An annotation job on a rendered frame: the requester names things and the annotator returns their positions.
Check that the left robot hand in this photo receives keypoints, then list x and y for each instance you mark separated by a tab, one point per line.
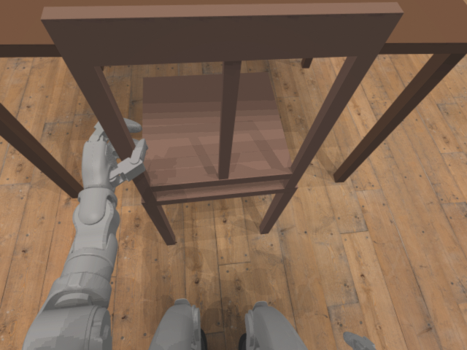
99	157

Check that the right robot hand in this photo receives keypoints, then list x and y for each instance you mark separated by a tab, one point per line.
357	342

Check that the robot left upper arm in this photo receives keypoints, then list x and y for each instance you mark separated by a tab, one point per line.
77	328

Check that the right robot thigh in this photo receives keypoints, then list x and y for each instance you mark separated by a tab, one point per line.
268	329

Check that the left robot thigh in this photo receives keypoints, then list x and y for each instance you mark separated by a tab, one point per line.
178	329

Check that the left robot forearm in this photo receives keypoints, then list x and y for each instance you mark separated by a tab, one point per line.
86	275

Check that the robot thigh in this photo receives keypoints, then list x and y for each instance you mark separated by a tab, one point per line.
178	329
268	329

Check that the table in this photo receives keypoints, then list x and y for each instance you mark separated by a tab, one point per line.
437	27

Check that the chair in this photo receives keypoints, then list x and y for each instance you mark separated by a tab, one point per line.
216	136

